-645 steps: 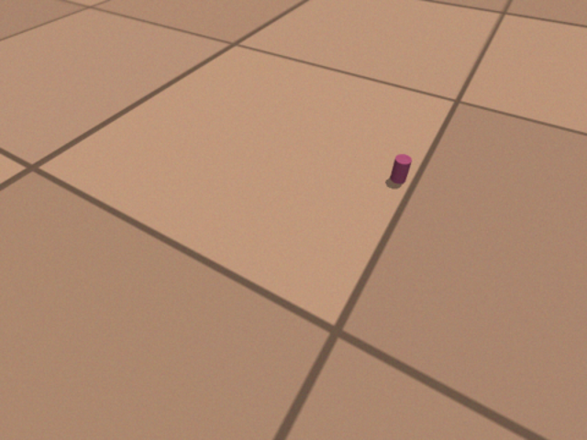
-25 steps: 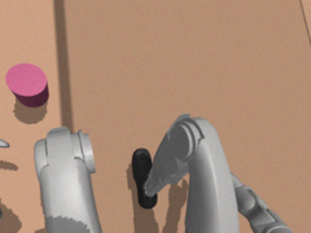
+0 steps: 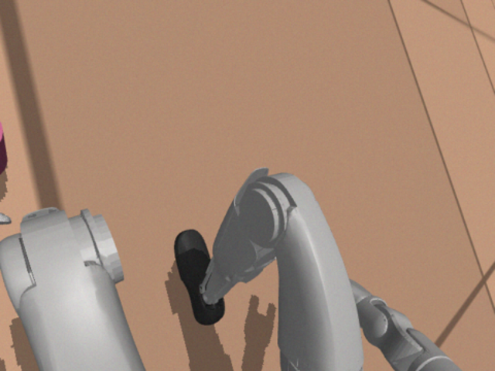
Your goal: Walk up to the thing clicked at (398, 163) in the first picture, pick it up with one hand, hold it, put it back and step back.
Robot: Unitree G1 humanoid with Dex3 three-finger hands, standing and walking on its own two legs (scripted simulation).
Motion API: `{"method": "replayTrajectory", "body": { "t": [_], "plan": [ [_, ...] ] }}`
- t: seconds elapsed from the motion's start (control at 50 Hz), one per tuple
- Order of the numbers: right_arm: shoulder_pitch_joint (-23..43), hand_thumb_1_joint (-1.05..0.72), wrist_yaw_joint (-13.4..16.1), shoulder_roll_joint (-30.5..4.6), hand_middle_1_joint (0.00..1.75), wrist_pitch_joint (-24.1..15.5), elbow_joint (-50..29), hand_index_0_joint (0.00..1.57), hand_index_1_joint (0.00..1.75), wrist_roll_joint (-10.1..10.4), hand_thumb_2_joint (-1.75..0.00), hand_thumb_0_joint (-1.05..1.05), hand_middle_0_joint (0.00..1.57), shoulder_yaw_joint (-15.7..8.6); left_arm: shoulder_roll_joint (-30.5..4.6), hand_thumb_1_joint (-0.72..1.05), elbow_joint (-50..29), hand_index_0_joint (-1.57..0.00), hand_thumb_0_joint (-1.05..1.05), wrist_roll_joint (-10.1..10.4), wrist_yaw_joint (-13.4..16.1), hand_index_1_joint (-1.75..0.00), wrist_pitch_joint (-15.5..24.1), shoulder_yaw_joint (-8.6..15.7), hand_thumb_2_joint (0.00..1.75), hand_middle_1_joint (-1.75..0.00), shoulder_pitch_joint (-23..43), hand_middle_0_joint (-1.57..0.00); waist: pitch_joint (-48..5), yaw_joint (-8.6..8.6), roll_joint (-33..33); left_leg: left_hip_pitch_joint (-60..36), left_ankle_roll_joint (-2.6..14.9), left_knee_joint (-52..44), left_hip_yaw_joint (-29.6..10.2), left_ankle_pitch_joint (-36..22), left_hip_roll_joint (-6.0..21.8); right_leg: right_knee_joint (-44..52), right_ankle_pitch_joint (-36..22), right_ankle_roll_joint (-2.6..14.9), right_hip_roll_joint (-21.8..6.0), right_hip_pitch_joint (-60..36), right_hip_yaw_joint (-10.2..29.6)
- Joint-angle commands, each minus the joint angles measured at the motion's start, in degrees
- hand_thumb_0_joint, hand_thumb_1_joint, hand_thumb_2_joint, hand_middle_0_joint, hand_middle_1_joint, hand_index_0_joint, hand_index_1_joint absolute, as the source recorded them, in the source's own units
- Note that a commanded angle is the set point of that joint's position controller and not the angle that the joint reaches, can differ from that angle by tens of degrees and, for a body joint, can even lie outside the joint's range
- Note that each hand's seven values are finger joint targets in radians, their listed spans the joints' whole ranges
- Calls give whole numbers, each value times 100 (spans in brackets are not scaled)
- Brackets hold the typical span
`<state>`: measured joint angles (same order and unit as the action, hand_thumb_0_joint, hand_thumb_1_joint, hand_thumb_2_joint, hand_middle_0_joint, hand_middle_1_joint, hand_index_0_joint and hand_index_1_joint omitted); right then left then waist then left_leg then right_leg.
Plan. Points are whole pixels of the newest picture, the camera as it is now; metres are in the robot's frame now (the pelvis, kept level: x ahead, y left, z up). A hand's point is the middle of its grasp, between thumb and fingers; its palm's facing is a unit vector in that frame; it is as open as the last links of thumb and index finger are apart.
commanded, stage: close in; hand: left
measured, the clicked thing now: out of the picture +0.46 +0.27 -0.23
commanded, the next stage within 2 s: close in 0.10 s
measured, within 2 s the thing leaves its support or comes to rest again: leaves its support in 1.30 s
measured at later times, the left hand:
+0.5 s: hand out of the picture +0.44 +0.28 -0.19, palm faces +0.31 -0.95 +0.01, open 13.4 cm
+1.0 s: hand out of the picture +0.45 +0.28 -0.19, palm faces +0.35 -0.94 +0.00, open 10.9 cm
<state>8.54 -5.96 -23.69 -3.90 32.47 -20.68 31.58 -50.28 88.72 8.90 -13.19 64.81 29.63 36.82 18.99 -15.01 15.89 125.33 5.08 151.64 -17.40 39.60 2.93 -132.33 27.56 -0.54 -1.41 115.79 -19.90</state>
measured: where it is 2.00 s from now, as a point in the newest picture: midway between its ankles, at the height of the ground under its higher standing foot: (155, 325)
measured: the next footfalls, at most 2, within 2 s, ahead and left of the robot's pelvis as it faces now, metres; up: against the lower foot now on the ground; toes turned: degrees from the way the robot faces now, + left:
none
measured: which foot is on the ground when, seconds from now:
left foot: down 0.00-1.00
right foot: down 0.00-1.00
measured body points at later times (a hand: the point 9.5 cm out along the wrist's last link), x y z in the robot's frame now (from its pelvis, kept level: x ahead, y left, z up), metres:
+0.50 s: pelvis +0.00 +0.00 +0.00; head +0.24 +0.20 +0.32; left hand +0.42 +0.33 -0.19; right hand +0.17 -0.24 -0.02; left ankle +0.10 +0.10 -0.26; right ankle +0.17 -0.11 -0.26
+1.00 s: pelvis +0.01 +0.00 +0.00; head +0.25 +0.20 +0.32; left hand +0.43 +0.33 -0.18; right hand +0.16 -0.24 -0.02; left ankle +0.10 +0.10 -0.26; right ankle +0.17 -0.11 -0.26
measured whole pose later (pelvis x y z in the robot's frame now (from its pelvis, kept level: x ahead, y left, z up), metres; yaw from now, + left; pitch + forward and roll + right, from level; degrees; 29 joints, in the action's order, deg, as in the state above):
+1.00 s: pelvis +0.01 +0.00 +0.00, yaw -2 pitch +11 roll -20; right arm 11.1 -6.9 -22.2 -0.6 31.2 -23.2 34.0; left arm -54.1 91.0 3.7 -0.7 67.0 27.1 42.4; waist 20.4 -15.9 18.1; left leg 125.3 4.0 151.7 -19.8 41.3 2.9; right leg -131.4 28.0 -0.2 -0.4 116.3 -21.5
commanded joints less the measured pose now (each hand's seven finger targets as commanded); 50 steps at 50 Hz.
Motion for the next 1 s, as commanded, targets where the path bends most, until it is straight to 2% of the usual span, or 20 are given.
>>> {"method": "replayTrajectory", "body": {
  "t": [0.0, 0.04, 0.08, 0.1, 0.18, 0.2, 0.26, 0.34, 0.42, 0.48, 0.5, 0.52, 0.6, 0.68, 0.72, 0.74, 0.78, 0.86, 0.96, 0.98],
  "plan": [
    [-15, -89, 83, -2103, 30, 83, -168, 20, 30, -53, -90, 0, 20, -690, -1011, -53, -619, -5, 0, -81, 349, -9, 579, 42, 14, -12, 1251, -2, -2783, -769, -2977, -2112, -640, -2310, -278, -112, 201, 612, -7, 19, 416, -1158, -124],
    [49, -89, 70, -2091, 30, 128, -220, 20, 30, -100, -90, 0, 20, -651, -1123, -51, -568, -5, 0, -182, 448, -10, 646, 30, 15, -12, 1231, -2, -2661, -726, -3106, -2055, -644, -2333, -248, 37, 214, 626, 99, 34, 446, -1122, -104],
    [61, -89, 65, -2134, 30, 168, -227, 20, 30, -137, -90, 0, 20, -635, -1198, -47, -503, -4, 0, -292, 583, -10, 696, 26, 17, -11, 1245, -2, -2512, -774, -3227, -2059, -675, -2425, -319, 110, 249, 586, 131, 35, 438, -1066, -143],
    [88, -88, 53, -2099, 30, 188, -250, 20, 30, -152, -90, 0, 20, -607, -1216, -45, -476, -3, 0, -308, 652, -10, 702, 39, 18, -10, 1153, -2, -2520, -701, -3231, -2041, -667, -2419, -290, 85, 247, 599, 124, 42, 459, -1111, -130],
    [57, -88, 42, -2124, 30, 245, -301, 20, 30, -197, -90, 0, 20, -588, -1223, -43, -477, -3, 0, -315, 831, -11, 714, 146, 20, -11, 1136, -2, -2617, -762, -3185, -2121, -660, -2343, -283, -106, 269, 646, -41, 15, 473, -1275, -129],
    [61, -88, 34, -2130, 30, 250, -292, 20, 30, -204, -90, 0, 20, -590, -1217, -36, -466, -3, 0, -338, 869, -10, 717, 129, 21, -7, 1130, -5, -2626, -766, -3244, -2153, -670, -2328, -281, -177, 266, 627, -94, 13, 477, -1289, -139],
    [51, -87, 48, -2156, 30, 258, -287, 20, 30, -205, -90, 0, 20, -568, -1181, -14, -569, -22, 0, -265, 895, -27, 755, 103, 35, -25, 1288, -24, -2730, -880, -3180, -2208, -653, -2240, -318, -328, 287, 620, -262, -5, 484, -1358, -153],
    [0, -86, 40, -2122, 30, 259, -194, 20, 30, -222, -90, 0, 20, -529, -1151, 7, -582, -28, 0, -265, 887, -32, 770, -77, 45, -31, 1474, -30, -2831, -979, -3148, -2166, -622, -2122, -278, -402, 263, 655, -376, -6, 529, -1460, -149],
    [-3, -86, 50, -2124, 30, 279, -158, 20, 30, -224, -90, 0, 20, -529, -1152, 22, -533, -34, 0, -334, 850, -37, 709, -173, 51, -35, 1507, -36, -2835, -1003, -3179, -2212, -639, -2128, -288, -547, 276, 658, -457, 3, 522, -1458, -157],
    [35, -85, 35, -2104, 30, 325, -169, 20, 30, -214, -89, 0, 20, -515, -1167, 28, -486, -38, 0, -315, 922, -41, 671, -94, 55, -39, 1430, -40, -2798, -896, -3206, -2232, -666, -2180, -330, -598, 280, 626, -468, 21, 519, -1443, -161],
    [14, -85, 38, -2118, 30, 342, -155, 20, 30, -224, -89, 0, 20, -517, -1167, 27, -421, -40, 0, -308, 951, -43, 644, -23, 56, -41, 1383, -43, -2857, -924, -3206, -2301, -686, -2192, -361, -666, 286, 625, -488, 23, 516, -1434, -185],
    [23, -85, 29, -2119, 30, 345, -190, 20, 30, -218, -89, 0, 20, -518, -1203, 31, -443, -40, 0, -291, 998, -45, 632, 16, 59, -42, 1360, -43, -2802, -854, -3235, -2269, -679, -2181, -318, -656, 280, 633, -473, 28, 523, -1468, -163],
    [71, -85, 24, -2101, 30, 390, -214, 20, 30, -188, -90, 0, 20, -511, -1306, 34, -425, -50, 0, -334, 1169, -55, 585, 63, 66, -52, 1573, -53, -2586, -918, -3149, -2018, -646, -2265, -318, -274, 275, 719, -189, 34, 515, -1356, -171],
    [76, -86, 30, -2034, 30, 380, -192, 20, 30, -224, -90, 0, 20, -530, -1243, 35, -577, -58, 0, -402, 1232, -63, 612, -64, 73, -61, 1734, -61, -2726, -961, -3108, -2055, -611, -2121, -232, -443, 274, 749, -338, 24, 536, -1418, -93],
    [36, -86, 29, -2054, 30, 390, -172, 20, 30, -238, -90, 0, 20, -520, -1221, 36, -569, -64, 0, -417, 1262, -69, 641, -81, 77, -66, 1805, -67, -2790, -1038, -3177, -2156, -631, -2133, -274, -501, 282, 725, -381, 19, 533, -1426, -133],
    [60, -86, 24, -2022, 30, 380, -180, 20, 30, -246, -90, 0, 20, -512, -1210, 36, -605, -65, 0, -405, 1273, -71, 647, -105, 78, -68, 1824, -68, -2848, -991, -3163, -2145, -615, -2093, -230, -523, 269, 753, -409, 22, 547, -1490, -96],
    [73, -87, 13, -2003, 30, 389, -168, 20, 30, -239, -90, 0, 20, -491, -1273, 34, -582, -69, 0, -450, 1301, -75, 655, -133, 81, -72, 1897, -72, -2741, -996, -3163, -2005, -600, -2139, -224, -332, 252, 781, -247, 45, 547, -1411, -106],
    [97, -87, -4, -2001, 30, 394, -163, 20, 30, -242, -90, 0, 20, -508, -1147, 32, -554, -77, 0, -465, 1336, -85, 645, -171, 89, -82, 1929, -80, -2667, -1039, -3192, -2050, -615, -2221, -275, -230, 262, 780, -164, 44, 529, -1312, -127],
    [87, -88, 0, -2025, 30, 392, -134, 20, 30, -240, -90, 0, 20, -528, -1173, 28, -516, -87, 0, -482, 1294, -95, 627, -171, 97, -92, 1815, -89, -2756, -991, -3225, -2188, -633, -2183, -274, -373, 278, 755, -266, 43, 532, -1327, -122],
    [92, -89, -8, -2027, 30, 396, -131, 20, 30, -240, -91, 0, 20, -514, -1153, 26, -479, -89, 0, -490, 1282, -103, 629, -201, 105, -100, 1784, -92, -2740, -1011, -3268, -2194, -647, -2219, -302, -405, 276, 730, -278, 50, 531, -1329, -146]
  ]
}}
